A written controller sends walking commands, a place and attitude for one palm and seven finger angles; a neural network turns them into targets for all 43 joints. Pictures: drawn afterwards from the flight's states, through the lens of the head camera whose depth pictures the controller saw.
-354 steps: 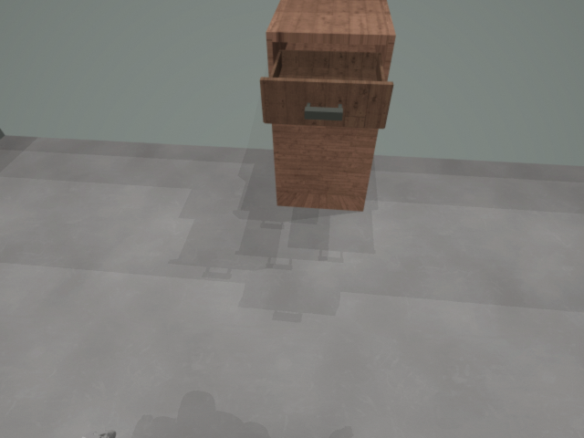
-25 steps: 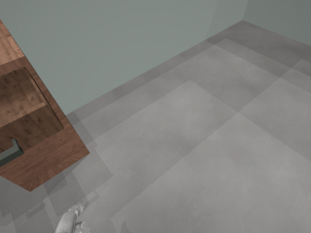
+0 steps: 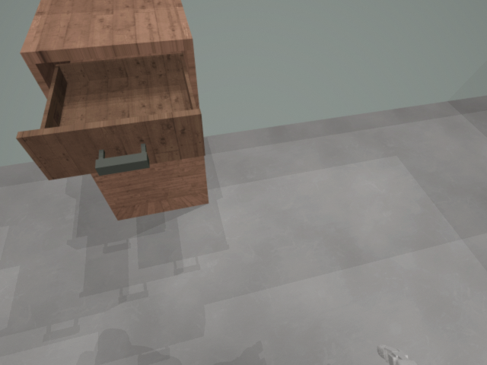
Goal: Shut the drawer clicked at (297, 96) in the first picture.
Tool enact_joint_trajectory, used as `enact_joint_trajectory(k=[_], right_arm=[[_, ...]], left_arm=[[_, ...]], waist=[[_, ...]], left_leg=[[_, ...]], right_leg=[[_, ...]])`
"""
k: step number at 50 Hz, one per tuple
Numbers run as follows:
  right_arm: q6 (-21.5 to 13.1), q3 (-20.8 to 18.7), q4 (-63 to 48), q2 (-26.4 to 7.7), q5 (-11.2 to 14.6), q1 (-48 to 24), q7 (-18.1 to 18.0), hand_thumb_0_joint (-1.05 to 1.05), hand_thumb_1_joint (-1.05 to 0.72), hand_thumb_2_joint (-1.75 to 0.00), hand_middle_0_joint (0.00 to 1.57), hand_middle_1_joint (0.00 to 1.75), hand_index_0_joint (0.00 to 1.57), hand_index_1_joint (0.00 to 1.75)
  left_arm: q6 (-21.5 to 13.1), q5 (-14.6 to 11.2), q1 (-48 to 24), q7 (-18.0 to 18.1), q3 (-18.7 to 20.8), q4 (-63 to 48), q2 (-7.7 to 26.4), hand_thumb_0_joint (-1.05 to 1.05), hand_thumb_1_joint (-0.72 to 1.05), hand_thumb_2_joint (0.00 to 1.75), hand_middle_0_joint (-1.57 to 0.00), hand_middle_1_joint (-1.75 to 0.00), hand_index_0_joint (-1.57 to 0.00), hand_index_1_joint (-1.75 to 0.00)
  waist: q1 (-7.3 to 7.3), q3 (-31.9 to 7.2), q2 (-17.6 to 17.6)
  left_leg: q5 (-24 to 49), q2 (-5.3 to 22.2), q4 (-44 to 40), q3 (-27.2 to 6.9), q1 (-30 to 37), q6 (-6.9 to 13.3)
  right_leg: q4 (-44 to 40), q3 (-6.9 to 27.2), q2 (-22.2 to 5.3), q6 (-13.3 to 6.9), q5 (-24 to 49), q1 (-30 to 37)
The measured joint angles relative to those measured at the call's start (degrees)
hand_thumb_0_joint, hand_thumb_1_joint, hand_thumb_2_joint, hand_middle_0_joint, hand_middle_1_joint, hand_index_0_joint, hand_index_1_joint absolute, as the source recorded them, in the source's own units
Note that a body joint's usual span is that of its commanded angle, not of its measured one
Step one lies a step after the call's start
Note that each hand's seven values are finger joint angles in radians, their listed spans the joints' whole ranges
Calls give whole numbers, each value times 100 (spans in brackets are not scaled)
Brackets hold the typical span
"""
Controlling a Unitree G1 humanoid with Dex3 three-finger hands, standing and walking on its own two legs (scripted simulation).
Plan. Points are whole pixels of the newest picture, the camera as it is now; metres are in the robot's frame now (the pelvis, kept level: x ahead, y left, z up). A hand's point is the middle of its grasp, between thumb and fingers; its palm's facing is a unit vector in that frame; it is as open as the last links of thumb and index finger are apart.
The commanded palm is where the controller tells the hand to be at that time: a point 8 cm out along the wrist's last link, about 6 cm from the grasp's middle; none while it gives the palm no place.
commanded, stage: turn to face it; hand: left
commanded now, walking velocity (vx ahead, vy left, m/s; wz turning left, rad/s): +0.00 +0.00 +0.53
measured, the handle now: (123, 157) +0.52 +0.33 -0.04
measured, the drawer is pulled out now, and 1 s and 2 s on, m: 0.28 0.28 0.28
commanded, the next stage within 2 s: take the last steps up to it in 0.52 s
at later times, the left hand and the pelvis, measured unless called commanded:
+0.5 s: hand out of the picture +0.05 +0.19 -0.13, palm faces +0.23 -0.93 -0.29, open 7.4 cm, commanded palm none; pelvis -0.01 -0.02 +0.01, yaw +13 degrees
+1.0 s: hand out of the picture -0.12 +0.18 -0.16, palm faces +0.36 -0.92 -0.17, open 7.4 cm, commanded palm none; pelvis -0.01 +0.02 +0.02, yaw +18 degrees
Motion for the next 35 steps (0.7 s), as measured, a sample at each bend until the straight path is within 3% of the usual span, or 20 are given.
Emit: enact_joint_trajectory(k=[2, 5, 11, 19, 22, 23, 26, 30, 32, 35], right_arm=[[-92, 45, -65, 65, 9, -62, -21, 1, -91, -90, 19, 30, 20, 30], [-129, 115, -115, 125, -4, -6, -104, 0, -91, -90, 19, 30, 20, 30], [-93, 185, -64, 243, 1, 174, -127, 0, -91, -90, 20, 30, 20, 30], [-18, 155, 84, 353, -48, 525, -130, 0, -91, -90, 20, 30, 20, 30], [13, 109, 173, 338, -28, 693, -137, 1, -91, -90, 20, 30, 20, 30], [16, 89, 206, 314, -2, 746, -133, 1, -91, -90, 20, 30, 20, 30], [112, -2, 354, 234, -4, 829, -138, 1, -91, -90, 20, 30, 20, 30], [173, -67, 530, 175, -23, 900, -103, 1, -91, -90, 20, 30, 20, 30], [176, -72, 598, 177, -21, 927, -100, 1, -91, -90, 20, 30, 20, 30], [168, -56, 699, 201, -34, 944, -104, 1, -91, -90, 19, 30, 20, 30]], left_arm=[[146, 0, -65, 23, 42, 82, 135, 1, 91, 90, -20, -30, -20, -30], [232, -5, -207, 36, 70, 161, 189, 1, 91, 90, -20, -30, -20, -30], [134, -12, -449, -10, 23, -12, 109, 1, 91, 90, -20, -30, -19, -30], [72, -52, -763, 24, -66, -188, -150, 1, 91, 90, -20, -30, -20, -30], [-43, -70, -785, 39, -119, -266, -255, 1, 91, 90, -20, -30, -20, -30], [-105, -53, -779, 53, -135, -275, -299, 1, 91, 90, -20, -30, -20, -30], [-177, -17, -726, 51, -207, -257, -469, 1, 91, 90, -20, -30, -20, -30], [-164, -14, -568, 64, -231, -156, -595, 1, 91, 90, -20, -30, -20, -30], [-168, -6, -505, 69, -231, -89, -616, 1, 91, 90, -20, -30, -20, -30], [-209, 17, -404, 74, -205, 27, -605, 1, 91, 90, -21, -30, -20, -30]], waist=[[53, 42, -121], [55, 12, -71], [-9, -67, 60], [-268, -123, 290], [-315, -173, 363], [-306, -190, 414], [-331, -173, 572], [-360, -189, 564], [-358, -194, 501], [-296, -205, 394]], left_leg=[[-90, -102, 233, -59, -113, 195], [18, -147, 34, -243, -11, 197], [469, -294, -630, -551, 227, 247], [621, -431, -669, -902, 89, 158], [548, -505, -426, -1005, -95, 57], [469, -511, -237, -1035, -203, 14], [-639, -503, 1188, -994, -685, -88], [-502, -291, 2777, -772, -1090, -225], [-418, -156, 2933, -708, -1074, -292], [-465, 20, 2516, -624, -830, -335]], right_leg=[[1067, 550, 87, 126, -711, -434], [2185, 1065, 323, 221, -612, -928], [2148, 1421, 464, 302, 14, -1170], [657, 1463, 799, 201, -199, -593], [-517, 1405, 932, 132, 366, -48], [-811, 1373, 963, -58, 569, 74], [-761, 1197, 966, -395, 515, 121], [-1061, 1043, 878, -425, 630, 342], [-1158, 977, 820, -422, 684, 401], [-1280, 889, 745, -406, 743, 465]])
